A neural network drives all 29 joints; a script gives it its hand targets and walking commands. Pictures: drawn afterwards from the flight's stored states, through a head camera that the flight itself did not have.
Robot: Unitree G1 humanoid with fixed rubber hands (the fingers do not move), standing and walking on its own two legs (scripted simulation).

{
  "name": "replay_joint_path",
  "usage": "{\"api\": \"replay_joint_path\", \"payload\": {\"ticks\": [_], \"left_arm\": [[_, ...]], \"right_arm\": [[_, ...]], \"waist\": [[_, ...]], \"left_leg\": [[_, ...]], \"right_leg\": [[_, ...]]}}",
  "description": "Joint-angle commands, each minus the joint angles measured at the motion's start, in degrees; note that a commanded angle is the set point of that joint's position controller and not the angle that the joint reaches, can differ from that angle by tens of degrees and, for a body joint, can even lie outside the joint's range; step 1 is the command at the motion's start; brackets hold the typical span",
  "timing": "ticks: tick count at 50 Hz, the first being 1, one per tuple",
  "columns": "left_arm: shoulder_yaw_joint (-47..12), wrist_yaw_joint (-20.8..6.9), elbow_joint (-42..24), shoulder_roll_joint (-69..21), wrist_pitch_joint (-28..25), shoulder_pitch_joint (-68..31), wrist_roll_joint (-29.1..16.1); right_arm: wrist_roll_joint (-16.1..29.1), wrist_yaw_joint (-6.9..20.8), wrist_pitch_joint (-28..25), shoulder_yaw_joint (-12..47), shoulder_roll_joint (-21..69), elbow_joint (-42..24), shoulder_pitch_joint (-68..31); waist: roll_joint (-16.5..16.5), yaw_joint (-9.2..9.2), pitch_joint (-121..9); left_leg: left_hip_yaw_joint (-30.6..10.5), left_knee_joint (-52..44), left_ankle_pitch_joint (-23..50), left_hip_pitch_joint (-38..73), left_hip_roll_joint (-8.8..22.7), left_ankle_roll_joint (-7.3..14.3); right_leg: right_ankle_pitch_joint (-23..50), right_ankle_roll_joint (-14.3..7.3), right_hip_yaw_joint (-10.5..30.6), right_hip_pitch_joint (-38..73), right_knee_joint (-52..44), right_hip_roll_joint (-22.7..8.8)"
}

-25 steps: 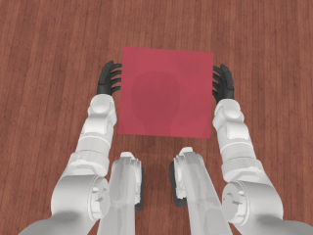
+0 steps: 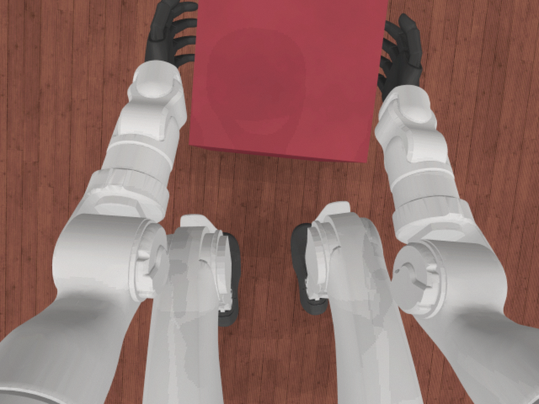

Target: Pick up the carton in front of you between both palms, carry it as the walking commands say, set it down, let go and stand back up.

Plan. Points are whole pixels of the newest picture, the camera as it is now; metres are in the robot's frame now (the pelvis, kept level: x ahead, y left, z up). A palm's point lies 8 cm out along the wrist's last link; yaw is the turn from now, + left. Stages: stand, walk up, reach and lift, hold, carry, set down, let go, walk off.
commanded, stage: set down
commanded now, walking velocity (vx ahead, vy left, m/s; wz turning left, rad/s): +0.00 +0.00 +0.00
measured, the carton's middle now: (277, 88) +0.50 -0.03 -0.21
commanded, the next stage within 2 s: none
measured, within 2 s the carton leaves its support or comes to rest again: rests again in 0.60 s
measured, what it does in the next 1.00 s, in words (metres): lowers itself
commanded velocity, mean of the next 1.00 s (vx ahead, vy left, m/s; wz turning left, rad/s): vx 0.00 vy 0.00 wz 0.00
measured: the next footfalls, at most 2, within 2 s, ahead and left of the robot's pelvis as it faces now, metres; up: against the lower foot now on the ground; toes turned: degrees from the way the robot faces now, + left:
none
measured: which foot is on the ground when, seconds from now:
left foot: down 0.00-1.00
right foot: down 0.00-1.00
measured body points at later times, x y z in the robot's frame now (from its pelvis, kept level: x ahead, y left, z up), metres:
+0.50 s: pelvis +0.00 +0.00 -0.06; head +0.34 +0.00 +0.23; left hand +0.54 +0.11 -0.22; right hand +0.50 -0.19 -0.22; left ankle +0.11 +0.09 -0.39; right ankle +0.11 -0.11 -0.39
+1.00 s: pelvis -0.01 +0.00 -0.07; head +0.34 +0.02 +0.20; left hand +0.55 +0.11 -0.24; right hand +0.51 -0.20 -0.23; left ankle +0.11 +0.09 -0.39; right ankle +0.11 -0.11 -0.39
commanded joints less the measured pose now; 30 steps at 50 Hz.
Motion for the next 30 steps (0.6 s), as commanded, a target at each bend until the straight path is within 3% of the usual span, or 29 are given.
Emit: {"api": "replay_joint_path", "payload": {"ticks": [1, 6, 10, 13, 16, 21, 26, 30], "left_arm": [[-15.9, -6.8, -6.7, -43.6, -2.0, -30.2, -3.3], [-19.1, -7.7, -6.9, -42.7, -2.2, -34.8, -6.7], [-23.9, -7.8, -12.0, -43.3, -2.7, -38.3, -10.6], [-24.8, -7.8, -14.2, -43.8, -2.6, -39.0, -11.5], [-23.9, -8.9, -11.6, -45.4, -2.1, -37.5, -10.8], [-21.5, -11.1, -8.3, -46.6, -1.9, -37.3, -10.0], [-19.9, -12.0, -6.2, -45.4, -2.2, -39.4, -9.6], [-19.0, -12.3, -5.2, -44.1, -2.4, -40.9, -9.1]], "right_arm": [[2.6, 7.4, -0.5, 21.0, 38.1, -4.9, -34.0], [5.4, 8.3, -0.7, 23.2, 37.4, -5.5, -38.6], [9.2, 8.2, -1.0, 27.6, 37.8, -9.8, -42.2], [11.3, 8.5, -0.4, 29.5, 41.0, -9.0, -40.7], [10.8, 9.8, 0.4, 29.1, 42.9, -6.4, -40.1], [9.3, 11.8, 0.7, 27.5, 43.8, -4.7, -41.5], [8.6, 12.8, 0.6, 25.5, 43.6, -1.8, -42.5], [9.1, 13.4, 0.5, 24.3, 44.0, 0.5, -43.1]], "waist": [[3.5, -2.19, -61.9], [3.8, -2.73, -62.8], [4.1, -3.05, -70.8], [4.4, -1.87, -71.9], [4.3, -1.14, -65.4], [3.1, -1.47, -57.4], [2.9, -1.78, -54.1], [3.3, -0.95, -52.4]], "left_leg": [[-5.9, -7.4, 15.1, 33.6, -5.4, -2.1], [-5.5, -3.2, 17.0, 33.6, -4.9, -1.9], [-4.6, -0.1, 21.4, 38.0, -4.7, -1.8], [-3.9, 0.8, 22.5, 38.5, -4.7, -1.7], [-4.0, 1.4, 20.8, 35.0, -4.6, -1.3], [-4.2, 2.6, 18.0, 29.0, -4.6, -0.8], [-4.1, 3.0, 15.5, 26.3, -4.4, -0.7], [-3.8, 3.1, 14.2, 25.6, -4.1, -0.6]], "right_leg": [[15.9, 2.1, 1.6, 29.9, -4.9, 5.9], [18.1, 2.2, 1.1, 30.2, -0.7, 5.4], [22.3, 2.2, 0.3, 34.5, 2.0, 5.4], [23.6, 2.1, 0.5, 35.6, 2.9, 5.8], [21.7, 2.1, 0.9, 31.0, 3.4, 5.8], [19.4, 1.7, 0.9, 26.3, 4.0, 5.4], [17.5, 1.4, 0.8, 24.8, 4.4, 5.1], [16.2, 1.2, 0.8, 23.5, 4.8, 4.9]]}}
